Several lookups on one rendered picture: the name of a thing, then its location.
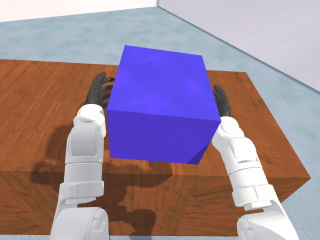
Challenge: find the robot left forearm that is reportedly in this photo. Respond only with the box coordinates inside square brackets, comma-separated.
[49, 104, 106, 240]

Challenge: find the carton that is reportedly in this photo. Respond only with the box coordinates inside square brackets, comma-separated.
[106, 45, 221, 165]

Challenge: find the right robot upper arm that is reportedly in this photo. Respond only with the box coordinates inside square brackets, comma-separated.
[237, 210, 297, 240]

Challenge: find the robot left hand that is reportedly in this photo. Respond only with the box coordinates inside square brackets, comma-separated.
[85, 72, 115, 109]

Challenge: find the left robot upper arm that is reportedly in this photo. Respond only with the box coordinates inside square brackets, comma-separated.
[50, 207, 109, 240]

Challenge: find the robot right forearm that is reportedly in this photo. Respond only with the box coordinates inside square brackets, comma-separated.
[212, 116, 299, 240]

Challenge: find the pedestal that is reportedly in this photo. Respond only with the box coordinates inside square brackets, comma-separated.
[0, 59, 311, 237]

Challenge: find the robot right hand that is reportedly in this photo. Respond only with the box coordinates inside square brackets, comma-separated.
[212, 84, 231, 117]

